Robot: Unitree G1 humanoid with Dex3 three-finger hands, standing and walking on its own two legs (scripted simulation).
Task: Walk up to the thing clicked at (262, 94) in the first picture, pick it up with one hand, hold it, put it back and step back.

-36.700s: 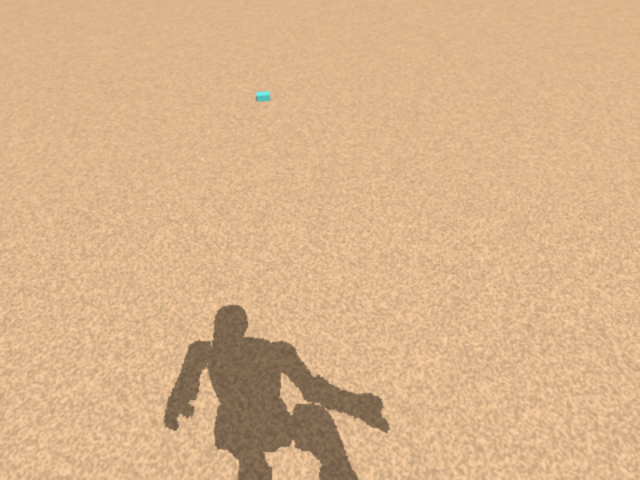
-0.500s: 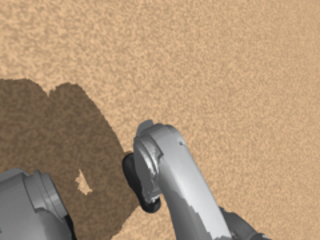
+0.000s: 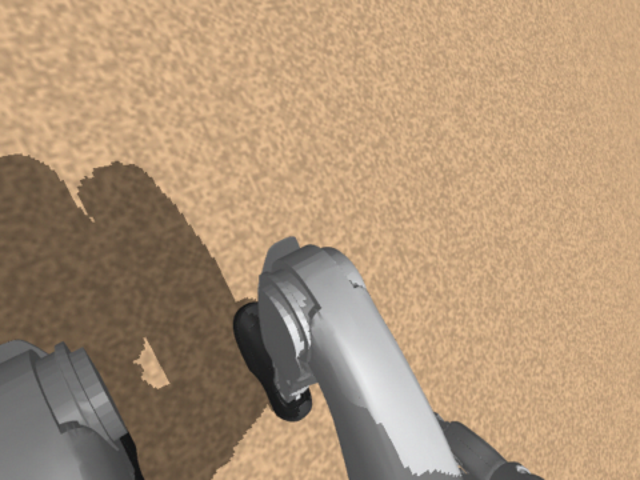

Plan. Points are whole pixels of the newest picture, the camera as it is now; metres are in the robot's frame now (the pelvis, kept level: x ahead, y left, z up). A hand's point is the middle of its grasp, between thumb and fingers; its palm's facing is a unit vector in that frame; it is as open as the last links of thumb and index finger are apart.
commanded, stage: open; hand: left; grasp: from above
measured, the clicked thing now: out of the picture +0.47 +0.31 -0.29
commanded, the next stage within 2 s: withdraw in 0.66 s
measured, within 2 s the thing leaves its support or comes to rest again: neither
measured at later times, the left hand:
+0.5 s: hand out of the picture +0.46 +0.31 -0.26, palm faces -0.47 -0.14 -0.87, open 12.7 cm
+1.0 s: hand out of the picture +0.49 +0.32 -0.23, palm faces -0.36 -0.12 -0.92, open 13.2 cm
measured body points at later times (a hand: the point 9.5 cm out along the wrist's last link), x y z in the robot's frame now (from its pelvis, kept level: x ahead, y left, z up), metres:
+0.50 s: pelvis +0.00 +0.00 +0.00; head +0.29 +0.13 +0.32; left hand +0.48 +0.32 -0.21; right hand +0.04 -0.24 -0.04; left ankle +0.06 +0.13 -0.28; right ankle +0.12 -0.12 -0.28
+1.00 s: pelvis +0.00 +0.00 +0.01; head +0.29 +0.13 +0.33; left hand +0.50 +0.32 -0.18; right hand +0.03 -0.25 -0.04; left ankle +0.06 +0.13 -0.28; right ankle +0.12 -0.12 -0.28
